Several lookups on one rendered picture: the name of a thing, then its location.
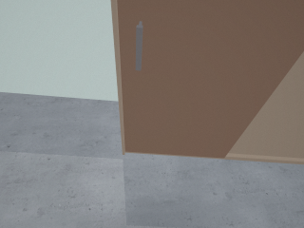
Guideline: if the handle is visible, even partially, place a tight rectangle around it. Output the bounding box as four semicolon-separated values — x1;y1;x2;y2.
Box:
135;21;143;71

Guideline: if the wardrobe door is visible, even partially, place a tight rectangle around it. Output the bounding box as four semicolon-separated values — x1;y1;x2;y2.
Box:
228;51;304;159
117;0;304;159

